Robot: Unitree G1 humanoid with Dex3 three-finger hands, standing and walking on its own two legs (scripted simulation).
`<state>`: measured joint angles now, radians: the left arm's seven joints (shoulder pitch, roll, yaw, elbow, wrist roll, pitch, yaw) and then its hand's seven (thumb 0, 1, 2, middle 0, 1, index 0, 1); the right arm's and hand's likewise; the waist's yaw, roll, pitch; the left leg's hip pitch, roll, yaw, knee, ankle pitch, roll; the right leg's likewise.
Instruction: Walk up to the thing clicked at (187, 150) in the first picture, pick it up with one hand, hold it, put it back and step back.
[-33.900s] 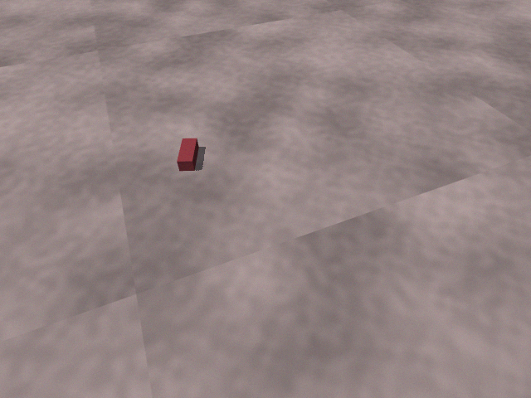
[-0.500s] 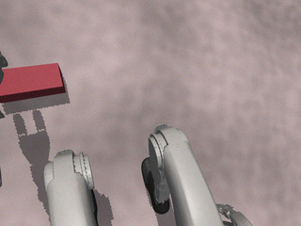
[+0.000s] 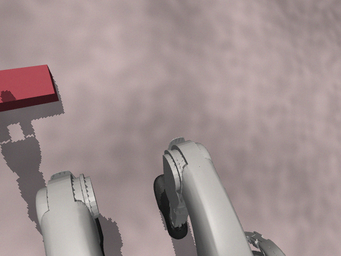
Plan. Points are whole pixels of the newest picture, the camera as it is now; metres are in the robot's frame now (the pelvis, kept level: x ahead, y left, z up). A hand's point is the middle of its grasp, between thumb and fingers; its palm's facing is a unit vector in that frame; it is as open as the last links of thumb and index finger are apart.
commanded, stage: rise first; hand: left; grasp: from above
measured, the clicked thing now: (12, 90) +0.56 +0.26 -0.31
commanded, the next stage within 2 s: approach in 1.60 s
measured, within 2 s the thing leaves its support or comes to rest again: neither
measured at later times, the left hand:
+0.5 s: hand out of the picture +0.51 +0.30 -0.19, palm faces -0.46 -0.06 -0.89, open 14.0 cm
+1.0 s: hand out of the picture +0.51 +0.30 -0.19, palm faces -0.46 -0.05 -0.89, open 14.0 cm
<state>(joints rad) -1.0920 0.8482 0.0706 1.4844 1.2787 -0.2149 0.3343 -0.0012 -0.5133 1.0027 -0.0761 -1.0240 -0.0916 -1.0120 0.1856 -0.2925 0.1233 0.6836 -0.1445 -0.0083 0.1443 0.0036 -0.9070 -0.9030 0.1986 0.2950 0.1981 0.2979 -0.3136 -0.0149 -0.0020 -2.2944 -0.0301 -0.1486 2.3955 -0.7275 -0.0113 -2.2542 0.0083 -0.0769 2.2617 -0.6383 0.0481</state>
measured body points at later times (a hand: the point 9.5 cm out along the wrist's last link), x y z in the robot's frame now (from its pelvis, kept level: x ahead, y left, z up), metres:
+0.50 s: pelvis +0.00 +0.00 -0.01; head +0.26 +0.09 +0.34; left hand +0.53 +0.30 -0.13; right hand +0.01 -0.26 -0.09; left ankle +0.06 +0.12 -0.31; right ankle +0.11 -0.13 -0.31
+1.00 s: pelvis +0.00 +0.01 -0.01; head +0.26 +0.09 +0.34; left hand +0.53 +0.30 -0.14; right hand +0.01 -0.26 -0.09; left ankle +0.06 +0.12 -0.31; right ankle +0.11 -0.13 -0.31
